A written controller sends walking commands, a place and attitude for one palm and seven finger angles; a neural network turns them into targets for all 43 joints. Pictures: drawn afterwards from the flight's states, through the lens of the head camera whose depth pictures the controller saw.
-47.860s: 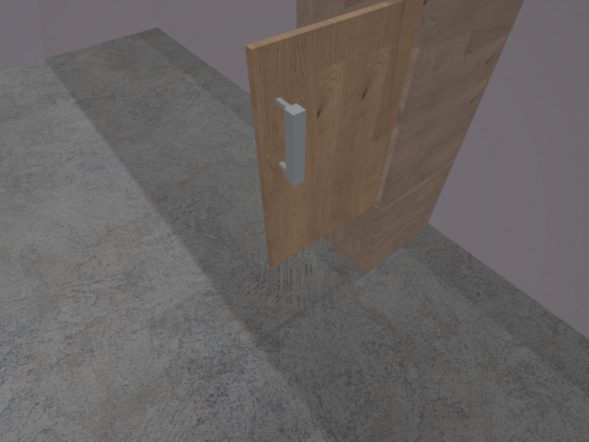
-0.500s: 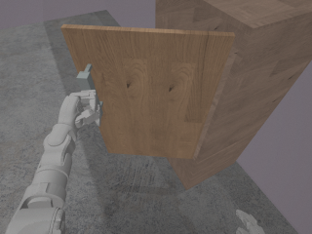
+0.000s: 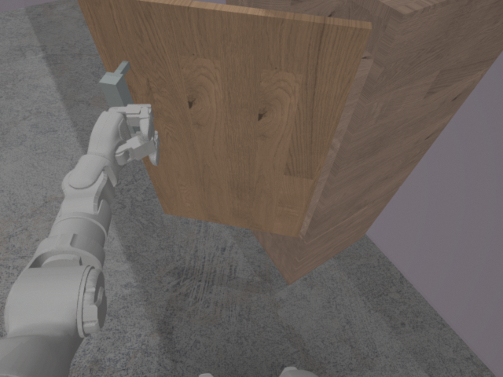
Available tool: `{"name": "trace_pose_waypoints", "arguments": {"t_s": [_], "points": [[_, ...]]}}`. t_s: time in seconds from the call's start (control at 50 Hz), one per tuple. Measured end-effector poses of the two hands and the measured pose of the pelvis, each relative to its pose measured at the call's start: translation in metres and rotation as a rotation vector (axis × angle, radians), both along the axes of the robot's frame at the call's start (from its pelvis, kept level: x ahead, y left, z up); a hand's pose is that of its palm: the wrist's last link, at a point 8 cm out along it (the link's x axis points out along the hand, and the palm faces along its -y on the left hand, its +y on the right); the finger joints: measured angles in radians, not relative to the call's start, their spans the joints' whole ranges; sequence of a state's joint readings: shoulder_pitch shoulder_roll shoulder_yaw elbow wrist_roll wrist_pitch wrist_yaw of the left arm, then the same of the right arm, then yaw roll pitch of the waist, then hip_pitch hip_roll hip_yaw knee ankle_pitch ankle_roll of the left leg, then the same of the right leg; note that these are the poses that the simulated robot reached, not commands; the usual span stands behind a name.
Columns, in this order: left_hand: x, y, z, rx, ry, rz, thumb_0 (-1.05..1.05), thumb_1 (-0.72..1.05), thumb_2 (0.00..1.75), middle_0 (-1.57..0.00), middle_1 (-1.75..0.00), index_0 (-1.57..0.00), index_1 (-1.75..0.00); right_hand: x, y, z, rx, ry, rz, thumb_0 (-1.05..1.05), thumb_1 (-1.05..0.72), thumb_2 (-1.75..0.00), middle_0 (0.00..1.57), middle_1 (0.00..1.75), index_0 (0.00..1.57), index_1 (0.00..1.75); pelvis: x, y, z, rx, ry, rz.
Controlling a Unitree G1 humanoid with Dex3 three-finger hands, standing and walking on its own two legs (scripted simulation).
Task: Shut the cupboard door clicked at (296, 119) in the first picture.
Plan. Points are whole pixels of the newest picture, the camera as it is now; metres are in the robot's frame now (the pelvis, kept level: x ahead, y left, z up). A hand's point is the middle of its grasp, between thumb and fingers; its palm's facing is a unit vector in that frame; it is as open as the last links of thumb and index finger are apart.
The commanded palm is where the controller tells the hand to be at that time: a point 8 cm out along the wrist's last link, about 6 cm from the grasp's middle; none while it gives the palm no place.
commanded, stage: push the door shut along its arc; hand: left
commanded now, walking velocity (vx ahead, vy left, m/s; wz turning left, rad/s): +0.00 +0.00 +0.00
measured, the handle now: (132, 110) +0.54 +0.18 +0.10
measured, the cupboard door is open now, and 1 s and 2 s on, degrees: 47 34 28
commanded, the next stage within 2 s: pull the fist back off the door in 1.08 s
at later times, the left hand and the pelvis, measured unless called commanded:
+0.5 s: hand (175, 117) +0.51 +0.10 +0.11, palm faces -0.36 -0.93 -0.01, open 3.1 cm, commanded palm +0.53 +0.15 +0.11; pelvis +0.00 -0.01 -0.01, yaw +0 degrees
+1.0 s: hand (198, 99) +0.56 +0.06 +0.11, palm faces -0.43 -0.90 +0.00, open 3.1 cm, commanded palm +0.58 +0.10 +0.11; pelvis +0.01 -0.01 -0.02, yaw -1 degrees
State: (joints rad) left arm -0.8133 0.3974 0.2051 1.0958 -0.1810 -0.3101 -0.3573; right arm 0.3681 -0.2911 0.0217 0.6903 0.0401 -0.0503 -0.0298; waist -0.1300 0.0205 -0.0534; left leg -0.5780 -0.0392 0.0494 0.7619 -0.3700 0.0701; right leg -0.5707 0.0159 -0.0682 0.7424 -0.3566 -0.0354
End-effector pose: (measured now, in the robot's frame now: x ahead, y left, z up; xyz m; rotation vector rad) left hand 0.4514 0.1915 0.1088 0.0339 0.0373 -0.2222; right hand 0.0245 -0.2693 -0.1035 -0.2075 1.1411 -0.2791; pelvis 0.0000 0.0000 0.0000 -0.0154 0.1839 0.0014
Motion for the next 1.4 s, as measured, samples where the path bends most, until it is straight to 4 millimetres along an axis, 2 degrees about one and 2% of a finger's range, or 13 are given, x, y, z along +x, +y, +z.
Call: {"name": "trace_pose_waypoints", "arguments": {"t_s": [0.16,0.44,0.64,0.82,1.04,1.2,1.3,1.34,1.4], "points": [[0.022,-0.016,0.003,-0.004,0.006,-0.059,0.01,0.9,0.9,-1.3,-1.5,-1.3,-1.5,-0.016,-0.001,-0.002,-0.003,0.042,-0.026,0.0,-0.9,-0.9,0.2,0.3,0.2,0.3,0.001,-0.001,-0.003,-0.002,0.031,-0.008],[0.055,-0.024,0.003,-0.006,0.034,-0.11,0.01,0.9,0.9,-1.3,-1.5,-1.3,-1.5,-0.04,-0.008,-0.004,-0.028,0.135,-0.057,0.0,-0.9,-0.9,0.2,0.3,0.2,0.3,0.001,-0.006,-0.01,-0.011,0.09,-0.007],[0.085,-0.057,0.002,-0.034,0.047,-0.177,0.01,0.9,0.9,-1.3,-1.5,-1.3,-1.5,-0.053,-0.011,-0.005,-0.051,0.177,-0.09,0.0,-0.9,-0.9,0.2,0.3,0.2,0.3,0.004,-0.006,-0.016,-0.015,0.138,-0.017],[0.101,-0.063,0.003,-0.007,0.052,-0.195,0.0,0.88,0.92,-1.3,-1.5,-1.3,-1.5,-0.068,-0.003,-0.009,-0.027,0.242,-0.117,0.0,-0.9,-0.9,0.2,0.3,0.2,0.3,0.01,-0.008,-0.019,-0.014,0.165,-0.024],[0.112,-0.072,0.005,-0.009,0.072,-0.226,0.01,0.93,0.95,-1.3,-1.5,-1.3,-1.5,-0.066,-0.006,-0.01,-0.04,0.272,-0.107,0.0,-0.9,-0.9,0.2,0.3,0.2,0.3,0.014,-0.01,-0.022,-0.02,0.181,-0.01],[0.119,-0.085,0.007,0.007,0.058,-0.254,0.03,0.99,0.98,-1.3,-1.5,-1.3,-1.5,-0.062,-0.012,-0.014,-0.056,0.278,-0.095,0.0,-0.9,-0.9,0.2,0.3,0.2,0.3,0.014,-0.01,-0.027,-0.019,0.2,-0.004],[0.123,-0.087,0.0,-0.142,0.079,0.062,0.04,0.93,0.95,-1.3,-1.5,-1.3,-1.5,-0.058,-0.004,-0.015,0.003,0.26,-0.057,0.0,-0.9,-0.9,0.2,0.3,0.2,0.3,0.015,-0.01,-0.026,-0.022,0.219,-0.004],[0.121,-0.09,0.001,-0.102,0.03,0.174,0.03,0.91,0.94,-1.3,-1.5,-1.3,-1.5,-0.058,0.003,-0.017,0.047,0.257,-0.031,0.0,-0.9,-0.9,0.2,0.3,0.2,0.3,0.016,-0.01,-0.025,-0.02,0.227,-0.007],[0.113,-0.1,0.001,-0.025,-0.04,0.216,0.02,0.91,0.92,-1.29,-1.5,-1.3,-1.5,-0.061,0.012,-0.02,0.11,0.264,-0.027,0.0,-0.9,-0.9,0.2,0.3,0.2,0.3,0.016,-0.012,-0.025,-0.014,0.222,-0.013]]}}
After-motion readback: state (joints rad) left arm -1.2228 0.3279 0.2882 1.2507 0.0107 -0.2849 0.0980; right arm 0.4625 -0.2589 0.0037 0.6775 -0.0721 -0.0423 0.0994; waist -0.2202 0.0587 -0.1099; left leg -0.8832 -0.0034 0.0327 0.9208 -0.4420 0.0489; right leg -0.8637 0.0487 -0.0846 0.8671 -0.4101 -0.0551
